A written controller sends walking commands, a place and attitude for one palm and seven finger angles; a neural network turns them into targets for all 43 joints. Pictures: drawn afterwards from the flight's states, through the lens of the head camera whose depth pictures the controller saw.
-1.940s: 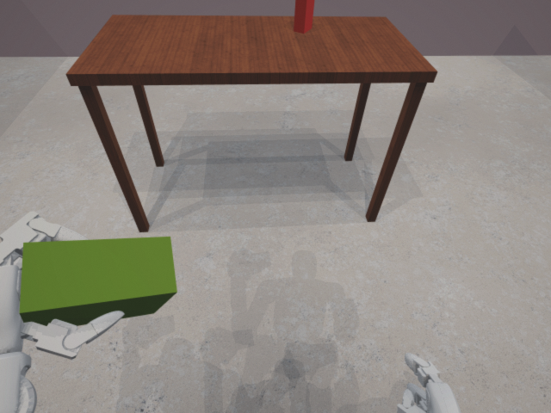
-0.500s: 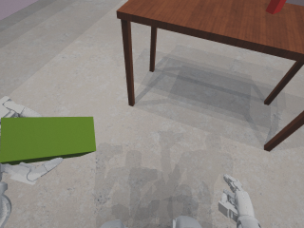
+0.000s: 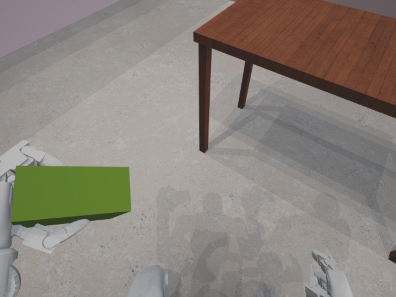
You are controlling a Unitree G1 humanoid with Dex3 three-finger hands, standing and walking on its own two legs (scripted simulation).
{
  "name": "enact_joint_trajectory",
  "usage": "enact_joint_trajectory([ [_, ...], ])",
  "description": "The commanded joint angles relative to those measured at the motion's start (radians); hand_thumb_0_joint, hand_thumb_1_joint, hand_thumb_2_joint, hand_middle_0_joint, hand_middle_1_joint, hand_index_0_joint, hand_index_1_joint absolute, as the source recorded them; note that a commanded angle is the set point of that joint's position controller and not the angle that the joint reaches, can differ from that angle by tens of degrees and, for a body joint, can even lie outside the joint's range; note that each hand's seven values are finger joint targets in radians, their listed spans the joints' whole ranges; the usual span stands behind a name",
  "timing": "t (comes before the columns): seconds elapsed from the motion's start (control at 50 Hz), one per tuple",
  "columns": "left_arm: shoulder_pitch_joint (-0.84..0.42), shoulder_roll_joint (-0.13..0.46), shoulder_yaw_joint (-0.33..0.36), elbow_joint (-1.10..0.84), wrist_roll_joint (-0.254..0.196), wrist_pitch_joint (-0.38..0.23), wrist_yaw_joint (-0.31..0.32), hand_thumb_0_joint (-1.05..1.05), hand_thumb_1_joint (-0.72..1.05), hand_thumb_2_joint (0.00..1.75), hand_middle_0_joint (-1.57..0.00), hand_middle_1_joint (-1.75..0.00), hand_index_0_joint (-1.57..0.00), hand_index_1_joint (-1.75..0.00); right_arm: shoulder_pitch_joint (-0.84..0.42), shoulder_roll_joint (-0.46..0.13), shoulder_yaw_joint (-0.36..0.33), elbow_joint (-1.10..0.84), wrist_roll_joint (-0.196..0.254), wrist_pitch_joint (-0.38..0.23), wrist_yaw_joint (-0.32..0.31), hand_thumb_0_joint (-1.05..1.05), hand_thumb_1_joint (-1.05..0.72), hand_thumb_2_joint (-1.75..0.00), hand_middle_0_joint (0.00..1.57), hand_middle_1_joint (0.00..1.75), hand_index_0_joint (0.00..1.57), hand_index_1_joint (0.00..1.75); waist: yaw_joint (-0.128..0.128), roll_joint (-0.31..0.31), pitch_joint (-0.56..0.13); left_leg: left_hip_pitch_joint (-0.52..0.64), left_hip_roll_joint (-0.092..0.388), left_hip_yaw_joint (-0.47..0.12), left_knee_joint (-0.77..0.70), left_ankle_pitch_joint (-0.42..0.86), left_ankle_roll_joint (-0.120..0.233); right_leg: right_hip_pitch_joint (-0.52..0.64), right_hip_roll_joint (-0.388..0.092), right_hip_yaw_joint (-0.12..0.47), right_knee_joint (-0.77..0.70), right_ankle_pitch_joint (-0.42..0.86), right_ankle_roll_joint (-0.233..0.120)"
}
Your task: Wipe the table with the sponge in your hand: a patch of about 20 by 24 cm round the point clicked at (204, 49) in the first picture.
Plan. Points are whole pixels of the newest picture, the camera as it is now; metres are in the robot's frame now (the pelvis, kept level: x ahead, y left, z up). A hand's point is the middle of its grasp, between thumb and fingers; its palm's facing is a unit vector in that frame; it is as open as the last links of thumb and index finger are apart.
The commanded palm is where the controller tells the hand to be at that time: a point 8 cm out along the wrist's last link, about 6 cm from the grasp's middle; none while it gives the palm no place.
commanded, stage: walk to a spot facing it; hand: left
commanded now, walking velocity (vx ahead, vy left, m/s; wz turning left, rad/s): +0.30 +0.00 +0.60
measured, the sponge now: (89, 196) +0.24 +0.18 +0.14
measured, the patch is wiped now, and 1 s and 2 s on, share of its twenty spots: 0.00 0.00 0.00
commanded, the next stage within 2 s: none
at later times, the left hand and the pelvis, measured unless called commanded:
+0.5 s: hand (25, 153) +0.27 +0.25 +0.20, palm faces +0.59 -0.64 -0.48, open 10.3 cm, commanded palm +0.23 +0.29 +0.18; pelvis +0.14 -0.02 +0.00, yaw +14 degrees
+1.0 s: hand (32, 135) +0.32 +0.28 +0.18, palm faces +0.73 -0.49 -0.48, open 10.4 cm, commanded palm +0.24 +0.29 +0.18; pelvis +0.24 -0.03 -0.02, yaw +29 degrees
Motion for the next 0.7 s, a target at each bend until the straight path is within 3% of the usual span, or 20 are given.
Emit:
enact_joint_trajectory([
  [0.0,0.038,0.206,0.237,-0.258,-0.038,-0.071,0.060,0.00,0.10,1.30,-1.20,-1.60,-1.20,-1.60,-0.062,-0.008,-0.007,-0.218,0.002,-0.043,0.005,0.00,-0.90,-0.90,0.20,0.30,0.20,0.30,0.060,-0.140,-0.207,0.018,0.008,0.078,-0.321,-0.017,0.010,0.194,-0.237,0.137,-0.140,0.552,-0.107],
  [0.06,0.075,0.157,0.210,-0.237,-0.050,-0.056,0.071,0.00,0.10,1.30,-1.20,-1.60,-1.20,-1.60,-0.024,-0.008,-0.014,-0.240,0.007,-0.031,0.010,0.00,-0.90,-0.90,0.20,0.30,0.20,0.30,0.039,-0.162,-0.260,0.144,-0.056,0.147,-0.493,0.020,0.017,0.194,-0.215,0.088,0.004,0.618,-0.081],
  [0.1,0.027,0.160,0.196,-0.235,-0.055,-0.059,0.075,0.00,0.10,1.30,-1.20,-1.60,-1.20,-1.60,0.015,-0.027,-0.028,-0.232,0.008,-0.027,-0.004,0.00,-0.90,-0.90,0.20,0.30,0.20,0.30,-0.027,-0.056,-0.335,0.432,-0.112,0.159,-0.622,0.141,0.044,0.039,-0.155,0.015,0.331,0.607,-0.008],
  [0.12,0.012,0.149,0.184,-0.245,-0.054,-0.076,0.072,0.00,0.10,1.30,-1.20,-1.60,-1.20,-1.60,0.002,-0.044,-0.032,-0.235,0.008,-0.028,-0.007,0.00,-0.90,-0.90,0.20,0.30,0.20,0.30,-0.037,0.132,-0.349,0.609,0.014,-0.067,-0.659,0.219,0.124,-0.175,-0.073,0.017,0.569,0.282,0.041],
  [0.14,0.042,0.134,0.164,-0.251,-0.061,-0.091,0.066,0.00,0.10,1.30,-1.20,-1.60,-1.20,-1.60,-0.012,-0.066,-0.031,-0.241,0.009,-0.045,-0.003,0.00,-0.90,-0.90,0.20,0.30,0.20,0.30,-0.011,0.389,-0.332,0.715,0.327,-0.587,-0.694,0.637,0.301,-0.462,0.076,0.100,0.787,-0.317,0.091],
  [0.16,-0.034,0.206,0.196,-0.276,-0.032,-0.101,0.057,0.00,0.10,1.30,-1.20,-1.60,-1.20,-1.60,-0.009,-0.057,-0.016,-0.236,0.015,-0.061,0.015,0.00,-0.90,-0.90,0.20,0.30,0.20,0.30,-0.015,0.279,-0.289,0.712,0.399,-0.730,-0.718,0.702,0.373,-0.571,0.070,0.238,0.881,-0.369,0.062],
  [0.18,-0.099,0.242,0.206,-0.233,-0.020,-0.089,0.032,0.00,0.10,1.30,-1.20,-1.60,-1.20,-1.60,-0.028,-0.074,-0.015,-0.207,0.015,-0.064,0.022,0.00,-0.90,-0.90,0.20,0.30,0.20,0.30,-0.014,0.168,-0.243,0.614,0.370,-0.656,-0.731,0.546,0.337,-0.586,0.011,0.288,0.874,-0.276,0.060],
  [0.22,-0.115,0.217,0.197,-0.297,-0.024,-0.087,0.023,0.00,0.10,1.30,-1.20,-1.60,-1.20,-1.60,-0.039,-0.074,-0.038,-0.192,0.028,-0.062,0.019,0.00,-0.90,-0.90,0.20,0.30,0.20,0.30,-0.004,0.215,-0.209,0.469,0.282,-0.480,-0.755,0.306,0.296,-0.553,0.000,0.284,0.821,-0.192,0.078],
  [0.28,-0.031,0.199,0.196,-0.411,-0.043,-0.091,0.025,0.00,0.10,1.30,-1.20,-1.60,-1.20,-1.60,-0.045,-0.040,-0.014,-0.185,0.027,-0.093,0.020,0.00,-0.90,-0.90,0.20,0.30,0.20,0.30,0.020,0.308,-0.209,0.347,0.177,-0.322,-0.798,0.187,0.229,-0.428,0.020,0.227,0.622,-0.074,0.087],
  [0.36,0.017,0.148,0.176,-0.362,-0.052,-0.078,0.025,0.00,0.10,1.30,-1.20,-1.60,-1.20,-1.60,-0.035,-0.035,-0.001,-0.170,0.020,-0.125,0.019,0.00,-0.90,-0.90,0.20,0.30,0.20,0.30,0.014,0.335,-0.213,0.278,0.143,-0.266,-0.847,0.095,0.199,-0.265,0.057,0.156,0.376,-0.010,0.096],
  [0.44,-0.028,0.107,0.150,-0.146,-0.047,-0.048,0.017,0.00,0.10,1.30,-1.20,-1.60,-1.20,-1.60,-0.027,-0.035,0.003,-0.147,0.022,-0.117,-0.004,0.00,-0.90,-0.90,0.20,0.30,0.20,0.30,0.020,0.245,-0.175,0.274,0.142,-0.257,-0.800,-0.001,0.191,-0.172,0.111,0.106,0.165,-0.048,0.106],
  [0.48,-0.075,0.095,0.126,-0.052,-0.037,-0.030,0.012,0.00,0.10,1.30,-1.20,-1.60,-1.20,-1.60,-0.040,-0.034,0.009,-0.133,0.021,-0.104,-0.015,0.00,-0.90,-0.90,0.20,0.30,0.20,0.30,0.036,0.182,-0.162,0.200,0.116,-0.249,-0.681,-0.059,0.165,-0.031,0.139,0.088,0.008,-0.056,0.104],
  [0.5,-0.107,0.094,0.111,-0.022,-0.028,-0.016,0.011,0.00,0.10,1.30,-1.20,-1.60,-1.20,-1.60,-0.045,-0.018,0.018,-0.132,0.024,-0.096,-0.019,0.00,-0.90,-0.90,0.20,0.30,0.20,0.30,0.041,0.061,-0.168,0.113,0.061,-0.205,-0.529,-0.121,0.132,0.080,0.084,0.152,-0.113,-0.062,0.082],
  [0.52,-0.135,0.129,0.110,-0.007,-0.019,0.001,0.014,0.00,0.10,1.30,-1.20,-1.60,-1.20,-1.60,-0.038,0.014,0.022,-0.133,0.029,-0.088,-0.020,0.00,-0.90,-0.90,0.20,0.30,0.20,0.30,0.048,-0.245,-0.191,-0.064,-0.053,-0.092,-0.209,-0.233,0.077,0.194,-0.148,0.433,-0.271,-0.209,0.006],
  [0.54,-0.158,0.186,0.142,0.013,-0.027,0.020,0.024,0.00,0.10,1.30,-1.20,-1.60,-1.20,-1.60,-0.066,-0.009,0.018,-0.136,0.019,-0.089,-0.022,0.00,-0.90,-0.90,0.20,0.30,0.20,0.30,0.060,-0.398,-0.183,-0.201,-0.119,-0.106,0.114,-0.286,0.036,0.191,-0.359,0.765,-0.334,-0.155,-0.088],
  [0.56,-0.207,0.181,0.118,-0.011,-0.036,0.013,0.026,0.00,0.10,1.30,-1.20,-1.60,-1.20,-1.60,-0.119,-0.034,0.024,-0.132,0.000,-0.090,-0.022,0.00,-0.90,-0.90,0.20,0.30,0.20,0.30,0.054,-0.268,-0.137,-0.231,-0.074,-0.169,0.246,-0.218,0.018,0.143,-0.403,0.724,-0.329,-0.010,-0.113],
  [0.58,-0.225,0.160,0.097,-0.039,-0.020,-0.006,0.021,0.00,0.10,1.30,-1.20,-1.60,-1.20,-1.60,-0.083,-0.031,0.016,-0.122,-0.007,-0.090,-0.016,0.00,-0.90,-0.90,0.20,0.30,0.20,0.30,0.020,-0.198,-0.130,-0.191,-0.039,-0.176,0.278,-0.126,0.008,0.079,-0.348,0.640,-0.299,0.048,-0.098],
  [0.6,-0.182,0.170,0.101,-0.061,-0.021,-0.025,0.014,0.00,0.10,1.30,-1.20,-1.60,-1.20,-1.60,-0.089,-0.030,0.017,-0.114,-0.008,-0.082,-0.011,0.00,-0.90,-0.90,0.20,0.30,0.20,0.30,0.021,-0.149,-0.112,-0.185,-0.028,-0.145,0.314,-0.085,-0.011,0.066,-0.294,0.524,-0.257,0.197,-0.083],
  [0.64,-0.182,0.201,0.123,-0.174,-0.022,-0.043,0.018,0.00,0.10,1.30,-1.20,-1.60,-1.20,-1.60,-0.135,-0.021,0.023,-0.120,0.000,-0.062,-0.012,0.00,-0.90,-0.90,0.20,0.30,0.20,0.30,0.018,-0.117,-0.121,-0.146,-0.021,-0.104,0.288,-0.058,-0.031,0.082,-0.241,0.294,-0.198,0.459,-0.067],
  [0.68,-0.177,0.224,0.147,-0.243,-0.021,-0.056,0.031,0.00,0.10,1.30,-1.20,-1.60,-1.20,-1.60,-0.146,-0.024,0.016,-0.148,-0.003,-0.061,-0.018,0.00,-0.90,-0.90,0.20,0.30,0.20,0.30,0.015,-0.114,-0.140,-0.104,-0.011,-0.064,0.176,-0.038,-0.034,0.112,-0.227,0.177,-0.172,0.633,-0.064],
])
